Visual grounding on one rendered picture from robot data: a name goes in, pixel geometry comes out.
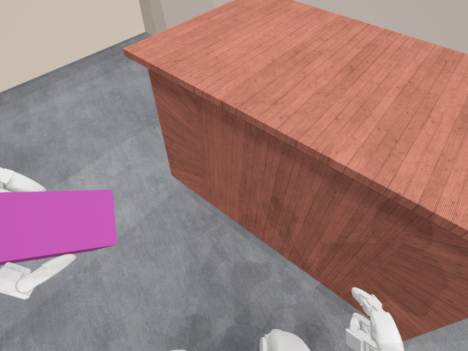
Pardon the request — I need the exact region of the sponge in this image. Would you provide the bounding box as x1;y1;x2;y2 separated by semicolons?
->
0;189;117;265

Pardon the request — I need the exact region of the robot right hand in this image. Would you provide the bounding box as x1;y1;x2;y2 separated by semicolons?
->
346;287;404;351

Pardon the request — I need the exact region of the robot left hand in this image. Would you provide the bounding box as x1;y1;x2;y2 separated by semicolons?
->
0;167;76;300

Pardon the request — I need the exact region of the right robot thigh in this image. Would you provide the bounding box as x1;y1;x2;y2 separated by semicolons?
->
260;331;311;351

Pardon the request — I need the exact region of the table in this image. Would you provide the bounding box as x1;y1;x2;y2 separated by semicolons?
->
123;0;468;341

